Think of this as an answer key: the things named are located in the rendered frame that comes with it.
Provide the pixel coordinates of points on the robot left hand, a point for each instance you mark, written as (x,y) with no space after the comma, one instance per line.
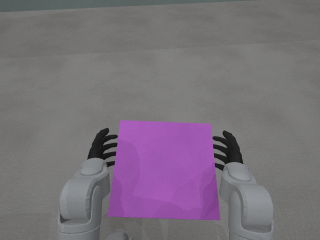
(97,149)

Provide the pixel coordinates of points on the carton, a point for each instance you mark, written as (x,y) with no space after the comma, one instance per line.
(164,170)

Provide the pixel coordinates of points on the right robot forearm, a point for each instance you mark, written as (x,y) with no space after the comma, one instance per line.
(251,208)

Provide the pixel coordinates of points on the robot right hand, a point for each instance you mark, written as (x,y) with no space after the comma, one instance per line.
(232,151)

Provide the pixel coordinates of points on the left robot shin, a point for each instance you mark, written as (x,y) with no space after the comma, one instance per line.
(120,230)

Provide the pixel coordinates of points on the left robot forearm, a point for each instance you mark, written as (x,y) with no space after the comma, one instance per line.
(80,202)

